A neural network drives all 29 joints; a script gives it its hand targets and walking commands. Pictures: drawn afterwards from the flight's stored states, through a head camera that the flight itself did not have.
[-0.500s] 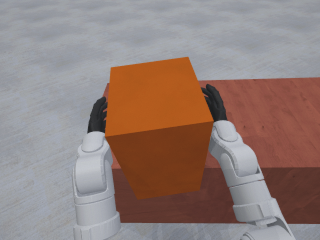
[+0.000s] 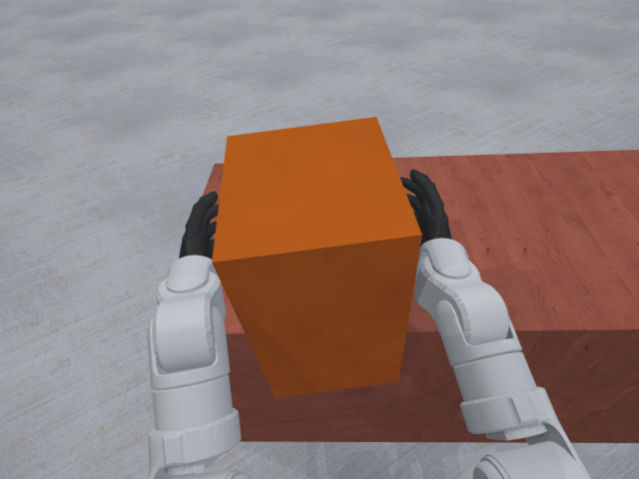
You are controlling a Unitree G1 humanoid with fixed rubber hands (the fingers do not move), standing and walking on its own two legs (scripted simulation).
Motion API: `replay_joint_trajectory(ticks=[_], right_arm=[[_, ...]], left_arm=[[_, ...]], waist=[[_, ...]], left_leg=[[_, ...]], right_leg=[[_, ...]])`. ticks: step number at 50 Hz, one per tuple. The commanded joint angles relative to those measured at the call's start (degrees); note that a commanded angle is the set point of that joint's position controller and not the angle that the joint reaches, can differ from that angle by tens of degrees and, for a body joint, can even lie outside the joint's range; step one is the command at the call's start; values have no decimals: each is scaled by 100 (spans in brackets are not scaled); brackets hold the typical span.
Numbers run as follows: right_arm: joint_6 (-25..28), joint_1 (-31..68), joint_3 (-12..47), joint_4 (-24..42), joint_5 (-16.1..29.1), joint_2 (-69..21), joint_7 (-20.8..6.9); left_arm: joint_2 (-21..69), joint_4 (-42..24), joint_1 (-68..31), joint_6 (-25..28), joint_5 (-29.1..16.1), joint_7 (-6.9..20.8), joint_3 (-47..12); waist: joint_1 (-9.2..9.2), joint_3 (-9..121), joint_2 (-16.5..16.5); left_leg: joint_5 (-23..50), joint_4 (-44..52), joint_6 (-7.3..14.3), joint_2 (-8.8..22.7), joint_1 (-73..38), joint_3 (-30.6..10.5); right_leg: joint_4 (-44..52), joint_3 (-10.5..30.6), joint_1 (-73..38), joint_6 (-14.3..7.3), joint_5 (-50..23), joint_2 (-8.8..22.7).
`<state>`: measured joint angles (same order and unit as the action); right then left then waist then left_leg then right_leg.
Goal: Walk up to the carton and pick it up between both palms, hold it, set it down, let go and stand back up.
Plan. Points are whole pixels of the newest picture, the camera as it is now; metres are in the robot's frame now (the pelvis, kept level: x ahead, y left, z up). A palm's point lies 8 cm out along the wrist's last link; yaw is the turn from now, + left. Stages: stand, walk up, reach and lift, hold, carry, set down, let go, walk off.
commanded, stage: hold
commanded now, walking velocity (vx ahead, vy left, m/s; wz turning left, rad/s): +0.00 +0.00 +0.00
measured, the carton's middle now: (321, 270) +0.36 -0.01 +0.10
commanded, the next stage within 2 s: none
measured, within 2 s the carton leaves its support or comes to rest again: neither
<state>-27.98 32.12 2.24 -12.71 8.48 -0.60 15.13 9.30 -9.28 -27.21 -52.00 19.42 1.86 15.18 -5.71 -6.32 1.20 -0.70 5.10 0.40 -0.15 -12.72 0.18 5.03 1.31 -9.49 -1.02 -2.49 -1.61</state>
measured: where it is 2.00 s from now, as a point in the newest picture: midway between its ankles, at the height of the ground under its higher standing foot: outside the picture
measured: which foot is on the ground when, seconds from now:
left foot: down 0.00-1.00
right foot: down 0.00-1.00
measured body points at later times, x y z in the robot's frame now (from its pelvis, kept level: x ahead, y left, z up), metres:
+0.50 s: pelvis +0.00 +0.00 +0.00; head +0.00 -0.01 +0.45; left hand +0.35 +0.13 +0.17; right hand +0.36 -0.14 +0.16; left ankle -0.02 +0.11 -0.75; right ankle +0.01 -0.11 -0.75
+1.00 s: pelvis +0.00 +0.00 +0.00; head -0.01 -0.01 +0.45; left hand +0.35 +0.13 +0.16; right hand +0.36 -0.14 +0.15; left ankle -0.02 +0.11 -0.75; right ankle +0.01 -0.11 -0.75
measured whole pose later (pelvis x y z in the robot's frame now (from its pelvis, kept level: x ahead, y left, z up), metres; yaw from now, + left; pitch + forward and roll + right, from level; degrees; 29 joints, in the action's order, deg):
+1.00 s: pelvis +0.00 +0.00 +0.00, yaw +0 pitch -6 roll +0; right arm -27.9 30.2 2.4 -9.7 9.1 -0.3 15.5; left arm 9.7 -11.4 -26.2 -52.1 18.5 1.1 14.2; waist -5.3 -6.2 1.3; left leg -0.3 5.1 0.6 -0.4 -11.8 0.5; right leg 5.0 1.3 -8.5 -0.8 -3.0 -1.3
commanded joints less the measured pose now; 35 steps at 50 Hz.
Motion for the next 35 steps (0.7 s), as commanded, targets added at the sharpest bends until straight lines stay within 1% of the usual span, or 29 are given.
replay_joint_trajectory(ticks=[1,2,3,4,5,6,8,9,11,12,14,15,16,17,18,19,20,21,22,23,25,26,27,28,30,31,33,34,35], right_arm=[[330,3316,1992,1791,686,-2256,-469],[349,3415,2115,1954,744,-2301,-463],[329,3322,2144,1973,717,-2236,-460],[297,3137,2169,1896,706,-2227,-454],[267,3155,2118,1770,681,-2106,-466],[230,3054,2056,1726,619,-2009,-465],[145,2839,1839,1395,494,-1832,-489],[138,2828,1644,1215,422,-1721,-495],[151,2834,1504,923,398,-1764,-510],[169,2909,1466,997,418,-1798,-519],[221,3113,1553,1222,472,-1926,-529],[249,3220,1734,1360,567,-2061,-542],[278,3290,1845,1530,652,-2157,-535],[323,3457,2031,1854,739,-2250,-521],[328,3439,2200,1988,803,-2333,-515],[322,3347,2240,2016,763,-2256,-502],[293,3270,2176,1923,694,-2091,-496],[247,3080,2081,1623,615,-1967,-506],[208,2896,2061,1584,574,-1907,-517],[172,2852,1883,1362,544,-1846,-528],[142,2715,1634,1018,456,-1760,-526],[152,2802,1591,1084,463,-1824,-524],[198,2889,1618,1242,498,-1855,-518],[239,3045,1603,1315,494,-1882,-513],[293,3306,1821,1676,630,-2061,-506],[272,3269,1938,1778,660,-2107,-494],[286,3268,2084,1840,678,-2106,-476],[272,3289,2152,1886,686,-2156,-475],[259,3215,2164,1873,696,-2098,-482]], left_arm=[[2036,-1318,-3378,438,-1224,682,-2524],[2098,-1470,-3457,445,-1278,638,-2680],[2090,-1385,-3282,422,-1265,615,-2702],[2072,-1341,-3200,388,-1205,609,-2692],[1986,-1241,-3180,350,-1168,612,-2616],[1909,-1072,-3004,293,-1147,622,-2525],[1700,-803,-2906,222,-1080,681,-2349],[1621,-670,-2980,197,-1012,708,-2210],[1565,-591,-3115,218,-916,745,-2003],[1593,-496,-3107,233,-926,764,-1983],[1728,-607,-3222,296,-995,745,-2060],[1841,-851,-3350,368,-1061,711,-2177],[1921,-1059,-3405,408,-1145,675,-2343],[2072,-1331,-3431,421,-1248,624,-2471],[2127,-1449,-3344,412,-1260,574,-2555],[2100,-1435,-3241,376,-1241,568,-2582],[2037,-1294,-3093,315,-1188,578,-2553],[1918,-1211,-3067,274,-1113,601,-2456],[1820,-1070,-2939,224,-1063,618,-2375],[1704,-898,-2914,190,-1027,638,-2320],[1636,-771,-2889,134,-956,703,-2157],[1640,-740,-2939,134,-964,715,-2096],[1708,-807,-2964,161,-988,723,-2105],[1741,-886,-3147,221,-1049,725,-2170],[1933,-1135,-3283,296,-1188,682,-2397],[2019,-1178,-3230,310,-1192,667,-2403],[1975,-1266,-3230,331,-1206,655,-2494],[1963,-1251,-3171,314,-1244,648,-2523],[1986,-1334,-3139,292,-1208,641,-2552]], waist=[[18,2911,-135],[4,3248,-6],[-30,3254,-73],[13,3089,-27],[2,2943,-13],[-24,2668,-101],[-73,2157,-143],[-42,1853,-186],[-2,1687,-136],[32,1622,-111],[41,2031,-79],[121,2393,-124],[73,2749,-59],[91,3078,-131],[111,3303,-146],[89,3319,-106],[40,3107,-50],[54,2916,-64],[66,2589,-124],[-3,2345,-217],[-19,1861,-63],[21,1800,-22],[46,1850,-48],[17,2018,-116],[52,2440,-57],[63,2637,-118],[51,2862,-61],[43,2879,-136],[69,2878,-51]], left_leg=[[2079,-94,-61,21,-278,9],[2281,-145,-92,19,-384,11],[2363,-153,-107,25,-442,-20],[2419,-202,-122,-1,-489,-34],[2272,-235,-146,6,-458,-16],[2096,-173,-133,28,-367,-10],[1527,-122,-105,23,-205,12],[1260,-61,-92,64,-40,8],[903,-4,-40,26,83,98],[857,-1,-29,35,169,95],[1091,13,-19,38,87,90],[1449,-19,-28,39,-63,77],[1762,-81,-42,46,-165,49],[2210,-166,-84,43,-304,15],[2603,-189,-100,44,-524,-9],[2792,-226,-139,23,-556,-2],[2668,-255,-186,14,-531,-12],[2339,-213,-173,24,-519,-4],[2162,-198,-145,22,-427,15],[1933,-171,-130,35,-376,42],[1445,-58,-105,79,-221,72],[1321,-52,-54,81,-105,87],[1285,-31,-33,70,2,91],[1302,-26,-59,64,-8,103],[1736,-84,-66,67,-158,83],[1873,-79,-42,48,-285,81],[2107,-129,-73,21,-419,55],[2169,-175,-87,25,-416,36],[2287,-190,-117,28,-432,19]], right_leg=[[-596,-49,-1098,433,-2008,33],[-641,-33,-1201,400,-2202,42],[-634,-47,-1154,401,-2230,17],[-646,-41,-1065,409,-2214,-7],[-603,-28,-960,407,-2073,8],[-550,-62,-949,433,-1911,-5],[-492,-77,-806,443,-1427,1],[-441,-108,-697,433,-1096,21],[-398,-75,-635,460,-775,42],[-411,-84,-646,450,-750,37],[-440,-83,-777,416,-975,51],[-504,-102,-835,390,-1292,19],[-562,-49,-919,372,-1588,20],[-651,-56,-1034,344,-2008,16],[-692,-78,-1171,360,-2384,8],[-693,-69,-1215,387,-2510,-2],[-646,-47,-1150,381,-2325,-24],[-558,-74,-1082,388,-2007,-8],[-537,-81,-962,414,-1812,-16],[-485,-58,-756,425,-1576,-18],[-370,-63,-723,419,-1116,30],[-371,-26,-706,430,-1029,34],[-387,-45,-815,434,-1083,70],[-434,-66,-826,422,-1074,65],[-478,-64,-958,396,-1481,70],[-524,-53,-1015,411,-1670,60],[-571,-53,-1096,434,-1932,51],[-600,-59,-1123,411,-1969,47],[-610,-44,-1152,418,-2071,46]])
